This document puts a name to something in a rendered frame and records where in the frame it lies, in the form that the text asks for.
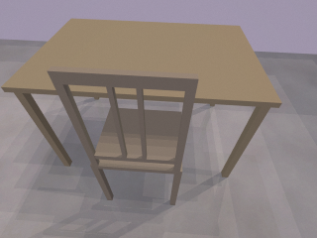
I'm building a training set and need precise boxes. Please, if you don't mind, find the chair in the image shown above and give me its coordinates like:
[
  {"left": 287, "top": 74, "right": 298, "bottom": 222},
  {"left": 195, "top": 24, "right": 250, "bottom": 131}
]
[{"left": 47, "top": 66, "right": 199, "bottom": 205}]

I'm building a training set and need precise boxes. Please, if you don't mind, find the table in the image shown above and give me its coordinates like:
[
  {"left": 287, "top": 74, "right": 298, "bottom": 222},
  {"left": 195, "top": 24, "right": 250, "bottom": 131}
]
[{"left": 1, "top": 18, "right": 282, "bottom": 178}]

